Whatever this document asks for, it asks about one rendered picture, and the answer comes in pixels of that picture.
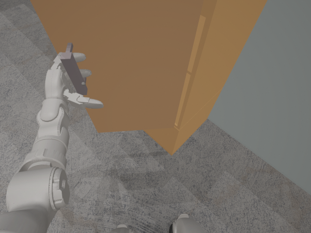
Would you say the robot left upper arm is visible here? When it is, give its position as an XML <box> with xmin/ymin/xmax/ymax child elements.
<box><xmin>0</xmin><ymin>167</ymin><xmax>70</xmax><ymax>233</ymax></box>

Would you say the left robot hand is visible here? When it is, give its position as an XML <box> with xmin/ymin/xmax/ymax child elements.
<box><xmin>45</xmin><ymin>52</ymin><xmax>104</xmax><ymax>110</ymax></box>

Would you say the left robot forearm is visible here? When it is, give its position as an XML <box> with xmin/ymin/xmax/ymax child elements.
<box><xmin>6</xmin><ymin>98</ymin><xmax>70</xmax><ymax>211</ymax></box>

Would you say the left robot shin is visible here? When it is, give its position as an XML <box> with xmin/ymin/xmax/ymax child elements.
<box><xmin>117</xmin><ymin>224</ymin><xmax>127</xmax><ymax>228</ymax></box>

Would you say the cupboard door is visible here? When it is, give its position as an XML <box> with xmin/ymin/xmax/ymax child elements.
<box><xmin>30</xmin><ymin>0</ymin><xmax>204</xmax><ymax>133</ymax></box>

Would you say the robot right thigh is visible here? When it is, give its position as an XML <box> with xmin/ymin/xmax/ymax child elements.
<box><xmin>173</xmin><ymin>217</ymin><xmax>205</xmax><ymax>233</ymax></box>

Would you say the handle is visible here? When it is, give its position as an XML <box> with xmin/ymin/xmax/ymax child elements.
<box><xmin>60</xmin><ymin>43</ymin><xmax>87</xmax><ymax>95</ymax></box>

